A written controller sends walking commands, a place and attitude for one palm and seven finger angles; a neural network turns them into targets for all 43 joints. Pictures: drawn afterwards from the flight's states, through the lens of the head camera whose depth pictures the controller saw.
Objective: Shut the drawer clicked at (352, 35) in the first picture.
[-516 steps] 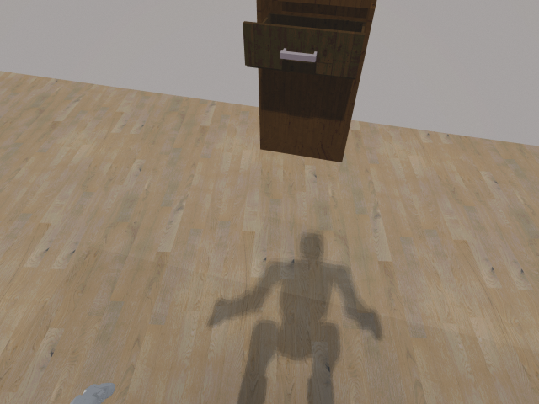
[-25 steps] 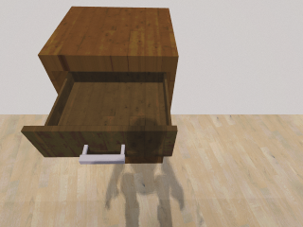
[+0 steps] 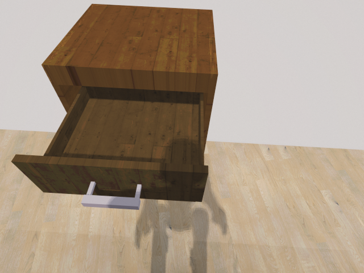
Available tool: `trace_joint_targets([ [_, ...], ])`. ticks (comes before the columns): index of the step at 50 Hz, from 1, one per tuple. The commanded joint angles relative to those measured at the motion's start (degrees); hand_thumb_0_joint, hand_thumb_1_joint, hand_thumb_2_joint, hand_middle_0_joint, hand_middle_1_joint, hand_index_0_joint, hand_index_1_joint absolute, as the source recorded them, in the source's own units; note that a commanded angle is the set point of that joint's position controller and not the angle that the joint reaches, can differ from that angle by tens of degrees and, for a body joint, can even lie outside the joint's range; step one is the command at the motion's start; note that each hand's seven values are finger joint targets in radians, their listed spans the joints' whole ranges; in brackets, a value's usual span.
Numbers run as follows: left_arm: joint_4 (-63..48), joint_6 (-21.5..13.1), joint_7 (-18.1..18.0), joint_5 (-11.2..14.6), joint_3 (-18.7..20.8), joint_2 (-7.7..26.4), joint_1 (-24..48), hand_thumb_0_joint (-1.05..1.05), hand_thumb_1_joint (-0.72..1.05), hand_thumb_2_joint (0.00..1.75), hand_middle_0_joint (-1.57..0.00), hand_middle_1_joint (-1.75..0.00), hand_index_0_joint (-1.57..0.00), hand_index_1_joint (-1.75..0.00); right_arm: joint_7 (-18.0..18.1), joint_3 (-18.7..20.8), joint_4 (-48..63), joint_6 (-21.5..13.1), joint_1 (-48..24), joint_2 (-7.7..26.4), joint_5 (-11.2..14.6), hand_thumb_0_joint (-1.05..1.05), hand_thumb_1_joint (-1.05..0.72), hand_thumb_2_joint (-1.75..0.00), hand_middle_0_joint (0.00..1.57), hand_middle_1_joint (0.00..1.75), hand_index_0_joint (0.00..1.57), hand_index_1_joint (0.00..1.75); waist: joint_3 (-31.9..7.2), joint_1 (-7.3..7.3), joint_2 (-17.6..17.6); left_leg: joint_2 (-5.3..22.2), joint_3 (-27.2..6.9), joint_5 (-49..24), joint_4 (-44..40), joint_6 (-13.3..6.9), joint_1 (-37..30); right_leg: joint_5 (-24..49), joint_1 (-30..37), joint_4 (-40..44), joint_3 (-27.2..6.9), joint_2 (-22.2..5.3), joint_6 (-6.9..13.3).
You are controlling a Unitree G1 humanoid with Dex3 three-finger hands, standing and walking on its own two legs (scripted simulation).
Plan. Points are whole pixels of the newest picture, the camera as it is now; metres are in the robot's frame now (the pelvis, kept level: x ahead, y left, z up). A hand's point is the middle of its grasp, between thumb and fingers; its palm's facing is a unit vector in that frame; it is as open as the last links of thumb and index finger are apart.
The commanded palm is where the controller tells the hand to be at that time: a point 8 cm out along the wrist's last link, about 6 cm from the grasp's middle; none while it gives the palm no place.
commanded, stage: come to a stop and stand still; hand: left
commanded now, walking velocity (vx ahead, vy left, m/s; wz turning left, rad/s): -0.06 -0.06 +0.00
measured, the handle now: (113, 194) +0.29 +0.19 -0.04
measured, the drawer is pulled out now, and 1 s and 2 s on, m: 0.28 0.28 0.28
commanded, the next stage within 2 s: look again from close up in 1.30 s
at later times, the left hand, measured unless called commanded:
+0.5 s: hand out of the picture +0.01 +0.19 -0.17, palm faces +0.01 -0.99 -0.17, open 7.4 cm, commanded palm none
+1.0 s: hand out of the picture -0.02 +0.20 -0.17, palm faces +0.03 -0.99 -0.15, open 7.4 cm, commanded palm none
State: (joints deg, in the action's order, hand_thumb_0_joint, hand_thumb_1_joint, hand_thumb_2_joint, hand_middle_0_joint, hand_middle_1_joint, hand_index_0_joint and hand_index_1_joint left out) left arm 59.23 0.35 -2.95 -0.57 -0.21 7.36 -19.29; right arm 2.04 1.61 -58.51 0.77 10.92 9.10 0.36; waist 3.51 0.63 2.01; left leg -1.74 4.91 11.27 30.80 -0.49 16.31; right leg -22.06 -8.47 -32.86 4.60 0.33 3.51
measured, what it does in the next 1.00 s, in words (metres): stands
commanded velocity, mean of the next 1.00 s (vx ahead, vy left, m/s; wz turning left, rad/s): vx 0.00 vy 0.00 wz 0.00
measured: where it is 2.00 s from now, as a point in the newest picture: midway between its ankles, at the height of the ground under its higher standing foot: outside the picture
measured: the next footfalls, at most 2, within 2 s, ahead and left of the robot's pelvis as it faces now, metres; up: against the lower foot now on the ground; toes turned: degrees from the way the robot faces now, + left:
none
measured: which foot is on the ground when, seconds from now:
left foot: down 0.00-1.00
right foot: down 0.00-1.00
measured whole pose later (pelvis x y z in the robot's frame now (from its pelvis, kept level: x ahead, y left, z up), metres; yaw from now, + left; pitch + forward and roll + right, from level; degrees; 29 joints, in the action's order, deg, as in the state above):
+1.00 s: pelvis +0.01 +0.04 +0.01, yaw +0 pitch +0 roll +0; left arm 63.4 -0.3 -2.7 -0.5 -1.3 7.1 -20.9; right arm 1.8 -0.5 -66.1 -2.1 18.7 6.1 0.1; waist 0.6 0.1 1.3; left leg -4.4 5.6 10.3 21.1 -5.8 11.7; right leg -17.7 -4.2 -21.6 4.0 -2.1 -0.7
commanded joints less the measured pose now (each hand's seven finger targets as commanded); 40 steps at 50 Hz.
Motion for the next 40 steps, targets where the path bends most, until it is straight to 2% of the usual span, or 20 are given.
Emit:
trace_joint_targets([
  [1,-5.43,0.07,-0.82,0.21,1.90,6.19,-0.92,0.00,0.90,0.90,-0.20,-0.30,-0.20,-0.30,0.31,1.20,1.84,-0.50,7.33,6.95,-0.76,0.00,-0.90,-0.90,0.20,0.30,0.20,0.30,-2.73,-1.13,-6.36,16.48,-15.25,-32.46,-6.80,-9.78,-9.08,8.13,-10.66,-6.11,-3.47,-4.73,-3.50],
  [2,-5.05,0.67,-0.84,-0.14,1.64,5.26,-2.41,0.00,0.90,0.90,-0.20,-0.30,-0.20,-0.30,0.21,0.61,2.38,-0.61,4.69,6.19,-0.94,0.00,-0.90,-0.90,0.20,0.30,0.20,0.30,-0.01,0.76,-6.80,17.05,-14.18,-28.08,-9.51,-11.08,-2.36,-7.20,-7.08,-5.84,-4.47,-4.20,-3.63],
  [3,-4.24,1.05,-0.66,-0.17,1.41,5.32,-3.43,0.00,0.90,0.90,-0.20,-0.30,-0.20,-0.30,0.18,0.14,2.88,-0.89,1.66,5.51,-1.03,0.00,-0.90,-0.90,0.20,0.30,0.20,0.30,1.20,2.06,-7.68,15.71,-15.29,-19.79,-11.34,-10.56,0.79,-7.76,-6.33,-3.57,-5.07,-4.75,-3.24],
  [4,-3.66,1.29,-0.52,-0.36,1.36,5.75,-4.36,0.00,0.90,0.90,-0.20,-0.30,-0.20,-0.30,0.12,-0.03,3.40,-1.12,0.48,5.31,-1.06,0.00,-0.90,-0.90,0.20,0.30,0.20,0.30,1.36,2.75,-9.29,14.78,-15.88,-14.20,-12.47,-10.02,2.70,-5.17,-4.67,-1.50,-5.25,-5.15,-2.89],
  [5,-3.20,1.26,-0.42,-0.67,1.43,6.34,-5.36,0.00,0.90,0.90,-0.20,-0.30,-0.20,-0.30,-0.07,-0.07,3.89,-1.18,0.05,5.47,-1.00,0.00,-0.90,-0.90,0.20,0.30,0.20,0.30,0.13,3.05,-8.66,13.49,-15.53,-9.76,-11.91,-8.92,3.03,-0.27,-2.98,1.69,-5.33,-5.26,-2.55],
  [6,-2.77,1.06,-0.34,-0.87,1.42,6.83,-5.79,0.00,0.90,0.90,-0.20,-0.30,-0.20,-0.30,-0.33,0.00,4.02,-1.12,0.19,5.51,-0.90,0.00,-0.90,-0.90,0.20,0.30,0.20,0.30,-1.62,2.95,-6.70,11.76,-14.59,-4.72,-11.00,-7.40,2.59,4.25,-1.77,5.56,-6.05,-5.53,-2.34],
  [8,-3.41,-0.03,-0.10,-0.76,1.21,8.05,-3.41,0.00,0.90,0.90,-0.20,-0.30,-0.20,-0.30,-0.62,0.23,3.98,-0.94,1.59,4.82,-0.62,0.00,-0.90,-0.90,0.20,0.30,0.20,0.30,-2.02,1.06,1.11,8.03,-10.80,1.03,-7.55,-3.96,-0.69,6.84,-3.99,12.16,-10.07,-8.59,-0.97],
  [9,-3.93,-0.41,0.17,-0.63,1.16,8.69,-1.47,0.00,0.90,0.90,-0.20,-0.30,-0.20,-0.30,-0.73,0.33,3.47,-0.74,2.84,4.42,-0.52,0.00,-0.90,-0.90,0.20,0.30,0.20,0.30,-1.91,0.14,3.97,6.80,-8.82,1.56,-6.41,-2.77,-2.18,7.92,-4.80,13.93,-10.88,-10.32,0.09],
  [10,-4.58,-0.68,0.29,-0.54,1.05,9.01,-0.05,0.00,0.90,0.90,-0.20,-0.30,-0.20,-0.30,-0.89,0.30,3.09,-0.74,3.75,4.37,-0.60,0.00,-0.90,-0.90,0.20,0.30,0.20,0.30,-2.23,-0.78,4.69,6.25,-7.63,0.72,-5.56,-1.88,-4.21,9.25,-6.22,14.22,-11.29,-11.49,0.97],
  [12,-5.30,-0.89,0.35,-0.40,1.00,8.69,1.11,0.00,0.90,0.90,-0.20,-0.30,-0.20,-0.30,-1.09,0.16,2.24,-1.04,5.01,4.09,-0.84,0.00,-0.90,-0.90,0.20,0.30,0.20,0.30,-2.79,-1.30,1.86,7.46,-8.41,-2.24,-7.47,-1.94,-7.04,10.05,-7.37,13.42,-9.29,-10.04,0.44],
  [14,-5.13,-0.87,0.39,-0.23,0.81,8.25,0.32,0.00,0.90,0.90,-0.20,-0.30,-0.20,-0.30,-1.08,-0.22,1.80,-1.69,4.93,4.43,-0.72,0.00,-0.90,-0.90,0.20,0.30,0.20,0.30,-3.12,-0.50,-1.32,8.91,-10.53,-5.20,-9.99,-3.07,-6.27,10.92,-4.67,12.88,-7.68,-7.84,-0.89],
  [15,-4.61,-0.90,0.31,-0.23,0.74,7.95,-0.53,0.00,0.90,0.90,-0.20,-0.30,-0.20,-0.30,-1.03,-0.36,1.72,-1.91,4.33,4.70,-0.68,0.00,-0.90,-0.90,0.20,0.30,0.20,0.30,-2.84,-0.09,-1.87,9.21,-10.79,-5.86,-10.40,-3.30,-6.22,11.17,-4.24,12.96,-7.33,-7.78,-1.16],
  [24,-1.54,-1.14,0.48,-0.05,0.34,7.39,-2.87,0.00,0.90,0.90,-0.20,-0.30,-0.20,-0.30,-0.73,-1.29,-1.45,-2.78,7.11,4.50,-0.36,0.00,-0.90,-0.90,0.20,0.30,0.20,0.30,-1.28,0.14,-4.11,9.04,-11.38,-5.43,-13.55,-3.59,-6.84,10.02,-2.31,14.97,-6.19,-7.40,-1.33],
  [28,-0.13,-1.24,0.44,-0.01,0.11,6.72,-3.90,0.00,0.90,0.90,-0.20,-0.30,-0.20,-0.30,-0.60,-1.41,-2.74,-2.88,8.38,4.42,-0.36,0.00,-0.90,-0.90,0.20,0.30,0.20,0.30,-0.74,-0.01,-2.95,8.86,-11.53,-4.22,-13.97,-3.52,-7.34,9.70,-2.55,15.16,-5.82,-7.33,-1.35],
  [29,0.24,-1.20,0.53,0.04,0.11,6.63,-3.97,0.00,0.90,0.90,-0.20,-0.30,-0.20,-0.30,-0.59,-1.44,-3.11,-2.94,8.60,4.35,-0.28,0.00,-0.90,-0.90,0.20,0.30,0.20,0.30,-0.31,0.09,-3.88,8.86,-11.73,-3.59,-14.65,-3.65,-6.96,9.29,-2.35,15.30,-5.64,-7.15,-1.33],
  [33,1.30,-1.31,0.37,-0.02,0.01,5.77,-5.06,0.00,0.90,0.90,-0.20,-0.30,-0.20,-0.30,-0.44,-1.40,-4.28,-3.12,10.07,3.99,-0.27,0.00,-0.90,-0.90,0.20,0.30,0.20,0.30,-1.07,-0.15,-1.81,8.87,-11.83,-4.82,-14.54,-3.75,-8.21,9.95,-2.32,14.94,-5.34,-7.22,-1.38],
  [35,1.65,-1.31,0.37,0.04,-0.07,5.60,-5.37,0.00,0.90,0.90,-0.20,-0.30,-0.20,-0.30,-0.41,-1.49,-4.77,-3.20,10.26,3.83,-0.24,0.00,-0.90,-0.90,0.20,0.30,0.20,0.30,-0.26,0.00,-2.46,8.70,-11.82,-5.00,-14.70,-3.77,-7.80,10.04,-2.41,14.92,-5.23,-7.22,-1.33],
  [40,2.64,-1.28,0.23,0.01,-0.12,4.74,-6.64,0.00,0.90,0.90,-0.20,-0.30,-0.20,-0.30,-0.21,-1.43,-5.73,-3.31,11.11,3.22,-0.19,0.00,-0.90,-0.90,0.20,0.30,0.20,0.30,0.26,0.02,-1.31,8.67,-12.00,-5.68,-14.86,-4.01,-8.30,10.08,-2.85,14.80,-4.95,-7.27,-1.47],
])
